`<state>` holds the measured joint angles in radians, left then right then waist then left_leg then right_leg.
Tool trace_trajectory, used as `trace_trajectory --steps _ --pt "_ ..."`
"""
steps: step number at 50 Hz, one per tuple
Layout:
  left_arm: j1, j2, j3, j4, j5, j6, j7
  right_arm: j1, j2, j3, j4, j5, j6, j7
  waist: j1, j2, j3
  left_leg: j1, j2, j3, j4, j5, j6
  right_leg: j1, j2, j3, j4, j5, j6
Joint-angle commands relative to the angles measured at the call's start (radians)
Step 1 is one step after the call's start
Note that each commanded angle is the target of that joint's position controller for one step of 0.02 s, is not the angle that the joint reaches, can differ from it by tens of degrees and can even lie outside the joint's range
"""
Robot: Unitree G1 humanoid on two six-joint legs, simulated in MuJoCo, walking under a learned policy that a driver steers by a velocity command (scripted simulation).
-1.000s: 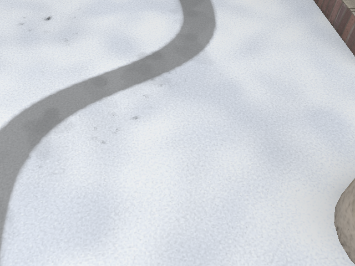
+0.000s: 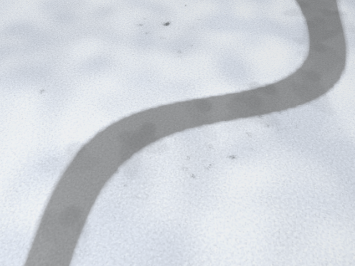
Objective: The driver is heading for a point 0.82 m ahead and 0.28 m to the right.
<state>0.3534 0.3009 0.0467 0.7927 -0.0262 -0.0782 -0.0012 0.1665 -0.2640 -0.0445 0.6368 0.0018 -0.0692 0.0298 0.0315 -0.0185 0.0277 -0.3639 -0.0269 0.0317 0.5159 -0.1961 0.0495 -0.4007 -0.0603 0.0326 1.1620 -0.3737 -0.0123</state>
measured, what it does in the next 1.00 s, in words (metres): walks ahead, turning right: right foot, then left foot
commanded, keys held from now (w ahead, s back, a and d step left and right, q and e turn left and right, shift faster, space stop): w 0.04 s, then w+e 0.96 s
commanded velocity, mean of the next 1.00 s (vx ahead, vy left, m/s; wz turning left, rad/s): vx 0.50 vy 0.00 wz -0.42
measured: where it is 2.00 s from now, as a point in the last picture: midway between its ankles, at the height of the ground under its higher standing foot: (247, 179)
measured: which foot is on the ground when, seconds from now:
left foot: down 0.00-0.40, up 0.42-0.88, down 0.90-1.00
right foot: up 0.00-0.38, down 0.40-0.90, up 0.92-1.00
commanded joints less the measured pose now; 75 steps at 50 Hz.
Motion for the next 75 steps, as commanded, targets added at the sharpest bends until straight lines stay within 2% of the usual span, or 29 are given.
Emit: trace_trajectory --steps 1,4,15,18,20,21,22,23,24,26,30,36,41,44,45,46,47,48,50,52,62,65,67,68,69,70,71,72,75 --pt "-0.050 0.088 0.025 -0.102 0.012 -0.015 -0.002 0.072 -0.107 -0.032 -0.021 -0.011 -0.013 -0.001 -0.034 0.127 -0.055 0.249 0.248 -0.338 -0.320 0.025 0.187 -0.288 -0.091 0.036 0.021 0.122 -0.004" --pt "-0.055 0.057 0.017 -0.094 0.014 0.011 -0.001 0.065 -0.117 -0.037 0.013 -0.006 -0.037 -0.004 -0.006 0.103 -0.022 0.191 0.240 -0.222 -0.372 0.164 0.197 -0.298 -0.093 0.028 -0.049 0.206 0.025" --pt "-0.376 0.030 -0.002 -0.215 0.003 0.001 -0.056 0.188 -0.178 -0.053 0.130 0.008 -0.016 -0.028 -0.114 0.044 0.069 0.417 0.283 0.016 -0.346 0.312 0.114 -0.334 -0.014 -0.013 -0.549 0.438 -0.037" --pt "-0.334 0.064 0.015 -0.236 0.011 0.006 -0.068 0.172 -0.214 -0.062 0.127 0.011 0.008 -0.042 -0.070 0.091 -0.001 0.492 0.284 0.063 -0.179 0.760 0.079 -0.210 0.063 -0.101 -0.560 0.266 -0.086" --pt "-0.084 0.145 0.061 -0.187 0.008 0.014 -0.056 0.155 -0.223 -0.061 0.114 0.008 0.025 -0.058 0.069 0.093 -0.150 0.403 0.233 0.119 0.175 0.944 0.030 0.146 0.139 -0.129 -0.614 0.275 -0.144" --pt "0.078 0.234 0.089 -0.163 0.006 0.024 -0.036 0.180 -0.179 -0.042 0.085 -0.016 0.016 -0.066 0.118 -0.032 -0.273 0.139 0.182 0.126 0.502 0.585 -0.009 0.486 -0.029 0.133 -0.599 0.345 -0.213" --pt "0.052 0.291 0.090 -0.172 -0.003 0.016 -0.040 0.300 -0.050 0.002 0.053 -0.033 -0.013 -0.040 -0.003 -0.253 -0.397 -0.284 -0.035 -0.005 0.825 -0.367 -0.066 0.810 -0.254 0.701 -0.715 0.114 -0.403" --pt "0.088 0.194 0.070 -0.184 -0.002 0.016 -0.036 0.177 -0.157 -0.019 0.051 0.000 -0.047 -0.023 0.090 -0.128 -0.431 -0.388 -0.001 -0.161 0.893 -0.356 -0.050 0.831 -0.250 0.768 -0.820 0.018 -0.373" --pt "0.042 0.168 0.061 -0.181 0.008 0.013 -0.031 0.079 -0.180 -0.025 0.012 0.033 -0.064 -0.016 0.089 -0.085 -0.274 -0.446 0.039 -0.145 0.866 -0.261 -0.037 0.714 -0.224 0.623 -0.845 0.085 -0.329" --pt "-0.074 0.141 0.053 -0.204 0.014 0.012 -0.026 0.032 -0.161 -0.022 -0.001 -0.001 -0.074 -0.030 0.010 0.047 -0.123 -0.370 0.107 -0.127 0.711 -0.145 -0.044 0.427 -0.155 0.443 -0.867 0.317 -0.295" --pt "-0.115 0.119 0.044 -0.204 0.018 0.005 -0.012 0.074 -0.134 -0.021 0.005 -0.021 -0.032 -0.037 -0.056 -0.010 -0.074 -0.267 0.132 -0.107 0.571 -0.092 -0.098 0.208 -0.094 0.316 -0.929 0.489 -0.302" --pt "-0.037 0.156 0.055 -0.157 0.004 0.024 0.016 -0.152 -0.078 0.003 -0.044 -0.015 -0.036 -0.028 0.025 -0.048 -0.038 -0.159 0.049 -0.073 0.135 0.267 -0.132 0.109 0.003 0.217 -0.898 0.399 -0.215" --pt "0.011 0.151 0.056 -0.131 -0.003 0.040 0.021 -0.204 -0.133 -0.021 -0.062 0.005 -0.054 -0.009 0.030 -0.083 -0.039 -0.109 0.021 -0.123 -0.015 0.200 -0.093 0.246 -0.057 0.372 -0.788 0.293 -0.188" --pt "-0.024 0.107 0.045 -0.145 0.006 0.044 0.018 -0.017 -0.181 -0.053 -0.023 -0.003 -0.068 -0.017 -0.074 -0.099 -0.122 0.177 0.052 -0.117 -0.077 0.142 -0.015 0.217 -0.003 0.364 -0.590 0.370 -0.130" --pt "-0.014 0.046 0.022 -0.165 0.022 0.040 0.014 0.139 -0.237 -0.069 -0.013 -0.018 -0.069 -0.027 -0.133 0.012 -0.267 0.443 0.228 -0.284 -0.057 0.086 0.053 0.093 0.060 0.277 -0.311 0.217 -0.091" --pt "0.136 0.000 0.006 -0.189 -0.007 0.031 0.013 0.211 -0.306 -0.086 0.025 -0.026 -0.055 -0.022 -0.067 0.351 -0.373 0.732 0.446 -0.759 -0.147 -0.125 0.226 -0.261 0.188 0.151 0.001 -0.224 -0.025" --pt "0.124 0.109 0.024 -0.163 -0.019 0.030 0.018 0.191 -0.210 -0.070 0.009 0.000 -0.049 -0.018 -0.092 0.255 -0.308 0.691 0.455 -0.840 -0.199 -0.353 0.214 -0.382 0.099 0.167 0.131 -0.188 -0.007" --pt "0.005 0.162 0.041 -0.175 -0.012 0.036 0.018 0.149 -0.150 -0.054 0.000 0.001 -0.043 -0.024 -0.122 0.156 -0.178 0.572 0.406 -0.667 -0.212 -0.329 0.165 -0.407 0.065 0.146 0.159 -0.087 0.002" --pt "-0.094 0.139 0.045 -0.205 0.010 0.039 0.016 0.079 -0.116 -0.039 0.007 -0.012 -0.033 -0.027 -0.093 0.087 -0.051 0.366 0.321 -0.440 -0.246 -0.079 0.129 -0.362 0.008 0.115 0.101 0.029 0.010" --pt "-0.082 0.099 0.043 -0.209 -0.002 0.047 0.005 0.064 -0.096 -0.033 0.023 -0.016 -0.038 -0.029 -0.061 0.133 -0.024 0.277 0.272 -0.306 -0.294 0.026 0.115 -0.299 -0.026 0.094 0.052 0.068 0.009" --pt "-0.282 0.004 0.008 -0.262 0.018 0.032 -0.030 0.097 -0.181 -0.050 0.126 0.006 -0.019 -0.038 -0.091 0.087 0.001 0.248 0.228 0.040 -0.290 0.554 0.107 -0.166 0.014 -0.032 -0.460 0.394 0.021" --pt "-0.302 0.032 0.020 -0.277 0.018 0.028 -0.046 0.120 -0.213 -0.056 0.153 0.027 -0.007 -0.039 -0.077 0.109 -0.025 0.331 0.260 0.028 -0.214 0.613 0.089 -0.100 0.043 -0.036 -0.569 0.355 -0.019" --pt "-0.186 0.078 0.044 -0.245 0.032 0.028 -0.043 0.095 -0.225 -0.060 0.158 0.040 0.000 -0.044 0.004 0.111 -0.089 0.348 0.240 0.045 -0.058 0.723 0.053 0.070 0.088 -0.059 -0.677 0.381 -0.066" --pt "-0.102 0.125 0.064 -0.220 0.037 0.029 -0.031 0.117 -0.200 -0.052 0.162 0.034 0.000 -0.044 0.043 0.076 -0.141 0.289 0.197 0.079 0.091 0.673 0.016 0.233 0.093 -0.053 -0.727 0.524 -0.094" --pt "0.005 0.203 0.077 -0.211 0.055 0.037 -0.011 0.131 -0.144 -0.027 0.128 -0.011 -0.007 -0.044 0.068 -0.062 -0.269 0.074 0.133 0.100 0.375 0.268 -0.036 0.522 -0.105 0.158 -0.632 1.013 -0.162" --pt "-0.054 0.206 0.050 -0.229 0.067 0.040 -0.006 0.302 -0.060 0.014 0.145 -0.025 -0.008 -0.019 -0.032 -0.237 -0.455 -0.171 0.029 -0.008 0.685 -0.535 -0.094 0.768 -0.390 0.497 -0.605 1.278 -0.385" --pt "-0.037 0.129 0.040 -0.229 0.050 0.048 -0.015 0.270 -0.161 -0.011 0.187 0.001 0.004 -0.013 0.034 -0.108 -0.525 -0.147 0.066 -0.138 0.732 -0.514 -0.099 0.686 -0.334 0.475 -0.656 1.076 -0.374" --pt "-0.105 0.105 0.029 -0.223 0.038 0.049 -0.022 0.166 -0.176 -0.017 0.151 0.028 0.016 -0.014 0.022 -0.091 -0.365 -0.217 0.094 -0.109 0.719 -0.466 -0.102 0.582 -0.269 0.355 -0.694 0.950 -0.326" --pt "-0.246 0.080 0.021 -0.203 0.039 0.048 -0.021 0.131 -0.144 -0.017 0.158 0.004 0.062 -0.048 -0.064 -0.058 -0.166 -0.084 0.132 -0.085 0.552 -0.307 -0.127 0.184 -0.165 0.211 -0.816 0.673 -0.239"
